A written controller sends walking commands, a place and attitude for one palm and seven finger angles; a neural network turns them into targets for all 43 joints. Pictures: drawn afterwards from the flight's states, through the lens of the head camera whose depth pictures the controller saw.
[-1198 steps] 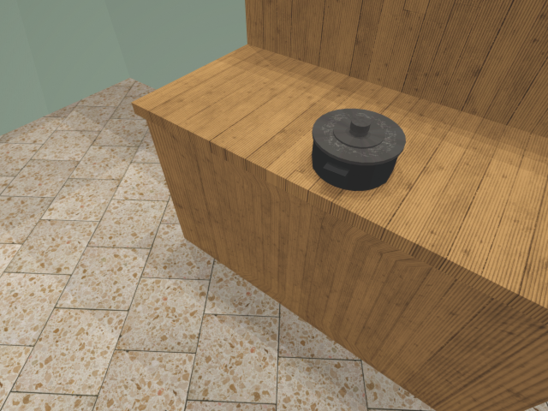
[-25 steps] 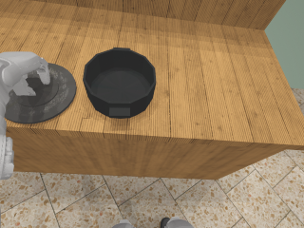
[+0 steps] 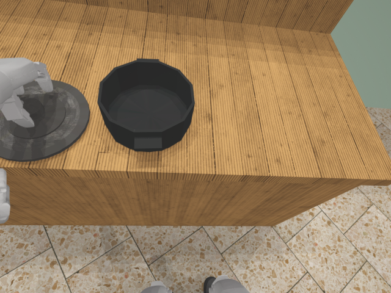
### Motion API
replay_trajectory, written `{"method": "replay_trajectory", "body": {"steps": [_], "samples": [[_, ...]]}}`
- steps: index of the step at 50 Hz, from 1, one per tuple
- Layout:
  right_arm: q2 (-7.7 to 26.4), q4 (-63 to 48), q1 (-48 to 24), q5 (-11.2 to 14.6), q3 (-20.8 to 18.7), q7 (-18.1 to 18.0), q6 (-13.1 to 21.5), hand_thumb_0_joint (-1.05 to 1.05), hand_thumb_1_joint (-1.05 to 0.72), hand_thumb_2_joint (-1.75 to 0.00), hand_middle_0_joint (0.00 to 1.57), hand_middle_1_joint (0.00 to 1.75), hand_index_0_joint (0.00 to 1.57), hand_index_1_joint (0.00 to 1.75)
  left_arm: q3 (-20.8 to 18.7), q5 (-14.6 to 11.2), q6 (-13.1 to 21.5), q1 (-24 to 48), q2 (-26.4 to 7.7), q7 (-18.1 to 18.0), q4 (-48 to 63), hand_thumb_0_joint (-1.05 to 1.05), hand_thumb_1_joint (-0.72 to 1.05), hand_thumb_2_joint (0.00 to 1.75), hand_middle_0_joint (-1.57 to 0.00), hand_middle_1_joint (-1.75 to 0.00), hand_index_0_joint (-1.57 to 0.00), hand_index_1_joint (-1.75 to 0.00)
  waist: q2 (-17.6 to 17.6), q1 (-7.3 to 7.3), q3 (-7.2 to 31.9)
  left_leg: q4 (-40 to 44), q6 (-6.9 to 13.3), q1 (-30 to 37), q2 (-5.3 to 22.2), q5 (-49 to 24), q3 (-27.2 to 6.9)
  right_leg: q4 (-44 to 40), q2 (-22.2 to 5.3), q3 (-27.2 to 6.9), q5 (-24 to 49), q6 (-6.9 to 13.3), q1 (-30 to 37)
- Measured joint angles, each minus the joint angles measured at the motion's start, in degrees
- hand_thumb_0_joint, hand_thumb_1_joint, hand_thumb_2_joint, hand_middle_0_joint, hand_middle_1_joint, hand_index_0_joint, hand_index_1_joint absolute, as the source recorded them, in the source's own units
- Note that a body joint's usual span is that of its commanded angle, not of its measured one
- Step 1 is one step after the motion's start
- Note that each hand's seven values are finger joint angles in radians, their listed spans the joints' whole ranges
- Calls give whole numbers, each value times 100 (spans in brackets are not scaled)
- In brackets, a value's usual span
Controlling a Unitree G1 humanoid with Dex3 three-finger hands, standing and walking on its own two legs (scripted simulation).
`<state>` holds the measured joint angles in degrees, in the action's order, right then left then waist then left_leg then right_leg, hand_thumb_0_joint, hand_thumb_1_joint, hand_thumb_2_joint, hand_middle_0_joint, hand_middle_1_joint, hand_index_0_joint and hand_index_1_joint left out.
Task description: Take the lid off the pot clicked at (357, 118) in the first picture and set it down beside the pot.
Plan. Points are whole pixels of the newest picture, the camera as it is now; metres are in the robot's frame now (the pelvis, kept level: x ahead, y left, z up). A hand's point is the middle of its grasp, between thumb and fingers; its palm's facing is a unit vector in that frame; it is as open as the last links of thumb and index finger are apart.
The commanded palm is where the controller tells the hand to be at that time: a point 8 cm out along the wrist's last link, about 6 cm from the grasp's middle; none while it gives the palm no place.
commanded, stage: open the fingers wide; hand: left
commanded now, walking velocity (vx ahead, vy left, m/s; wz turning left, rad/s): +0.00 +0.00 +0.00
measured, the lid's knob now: (31, 109) +0.49 +0.31 +0.02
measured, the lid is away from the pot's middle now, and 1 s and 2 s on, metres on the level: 0.24 0.24 0.24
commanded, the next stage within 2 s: raise the empty hand in 0.20 s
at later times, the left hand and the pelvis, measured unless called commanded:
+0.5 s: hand (13, 96) +0.48 +0.31 +0.08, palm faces -0.44 -0.08 -0.90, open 11.0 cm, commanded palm +0.52 +0.29 +0.13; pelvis +0.00 +0.01 +0.00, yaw +1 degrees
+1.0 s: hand out of the picture +0.48 +0.32 +0.13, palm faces -0.43 -0.08 -0.90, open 11.0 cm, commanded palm +0.52 +0.30 +0.19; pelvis +0.01 +0.00 +0.02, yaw +2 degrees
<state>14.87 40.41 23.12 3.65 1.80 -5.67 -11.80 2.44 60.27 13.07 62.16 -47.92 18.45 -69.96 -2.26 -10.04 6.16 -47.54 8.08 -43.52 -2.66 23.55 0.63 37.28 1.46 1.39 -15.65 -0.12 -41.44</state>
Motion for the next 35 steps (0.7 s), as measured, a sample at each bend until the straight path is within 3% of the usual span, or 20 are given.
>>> {"method": "replay_trajectory", "body": {"steps": [16, 31, 35], "samples": [[-21, 8, -83, -29, -73, 48, -38, 0, -90, -90, 21, 30, 20, 30, 27, -27, 41, -99, 105, 63, 185, 1, 6, 51, -32, -95, -32, -94, -17, 95, 27, 56, 15, 77, -40, -11, -48, -70, -21, 28, 6, 92, 101], [-27, 28, -130, 4, -93, 134, 67, 0, -90, -90, 20, 30, 20, 30, 327, -52, -310, 193, 304, 24, 165, 0, 6, 51, -32, -95, -31, -94, -36, 167, 76, 263, 3, 373, -89, -58, -84, -250, -42, -2, 45, 105, 394], [-20, 31, -106, 6, -98, 160, 59, 0, -91, -90, 20, 30, 20, 30, 210, -79, -275, 170, 361, 115, 206, 1, 6, 51, -32, -95, -31, -94, -83, 186, 60, 382, 11, 525, -117, -100, -99, -329, -49, -43, 94, 121, 529]]}}
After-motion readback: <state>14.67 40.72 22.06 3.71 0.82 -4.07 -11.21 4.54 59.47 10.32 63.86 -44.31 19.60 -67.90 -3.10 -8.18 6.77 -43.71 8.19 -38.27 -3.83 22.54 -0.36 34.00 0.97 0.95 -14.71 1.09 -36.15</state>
